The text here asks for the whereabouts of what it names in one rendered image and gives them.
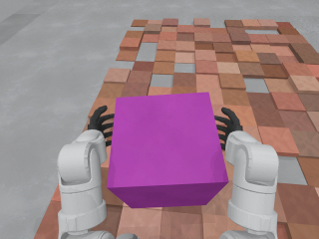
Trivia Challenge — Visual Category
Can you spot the robot right hand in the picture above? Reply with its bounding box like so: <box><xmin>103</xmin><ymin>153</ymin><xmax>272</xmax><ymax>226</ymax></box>
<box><xmin>214</xmin><ymin>108</ymin><xmax>243</xmax><ymax>150</ymax></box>

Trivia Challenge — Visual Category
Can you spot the carton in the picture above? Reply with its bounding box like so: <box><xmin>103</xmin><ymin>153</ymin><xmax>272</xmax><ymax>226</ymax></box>
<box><xmin>107</xmin><ymin>92</ymin><xmax>229</xmax><ymax>209</ymax></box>

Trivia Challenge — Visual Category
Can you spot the robot left hand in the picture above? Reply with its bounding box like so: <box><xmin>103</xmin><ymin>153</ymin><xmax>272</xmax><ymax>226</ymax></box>
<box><xmin>87</xmin><ymin>106</ymin><xmax>115</xmax><ymax>146</ymax></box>

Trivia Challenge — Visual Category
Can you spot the robot right forearm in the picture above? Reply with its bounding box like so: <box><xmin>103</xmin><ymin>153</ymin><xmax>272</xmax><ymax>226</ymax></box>
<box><xmin>225</xmin><ymin>130</ymin><xmax>279</xmax><ymax>239</ymax></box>

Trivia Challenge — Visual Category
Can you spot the robot left forearm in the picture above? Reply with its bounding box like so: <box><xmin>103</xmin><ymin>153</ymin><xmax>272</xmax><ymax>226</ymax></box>
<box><xmin>57</xmin><ymin>129</ymin><xmax>108</xmax><ymax>239</ymax></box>

